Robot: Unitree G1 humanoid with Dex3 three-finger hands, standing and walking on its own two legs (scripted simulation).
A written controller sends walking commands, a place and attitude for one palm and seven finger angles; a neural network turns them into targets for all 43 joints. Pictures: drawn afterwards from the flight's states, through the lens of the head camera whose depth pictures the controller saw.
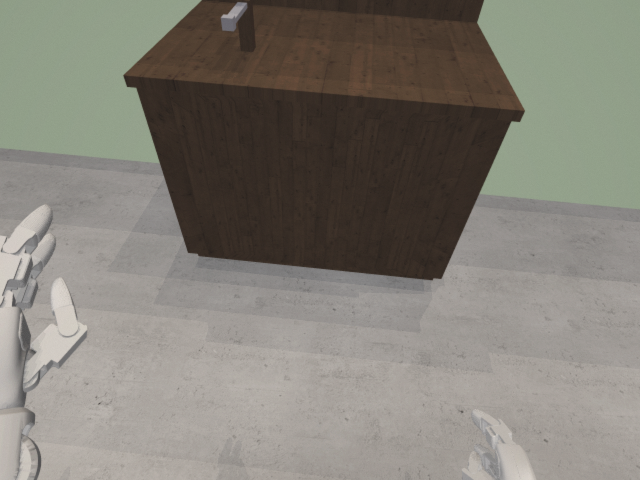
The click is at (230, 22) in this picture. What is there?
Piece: tap's lever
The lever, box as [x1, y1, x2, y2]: [221, 14, 235, 30]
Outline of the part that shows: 223,14 221,17 222,30 234,30 234,15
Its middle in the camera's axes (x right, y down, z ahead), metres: -0.22 -0.52 +0.92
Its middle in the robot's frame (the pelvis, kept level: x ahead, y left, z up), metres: +1.04 +0.29 +0.15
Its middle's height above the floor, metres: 0.92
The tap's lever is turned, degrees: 0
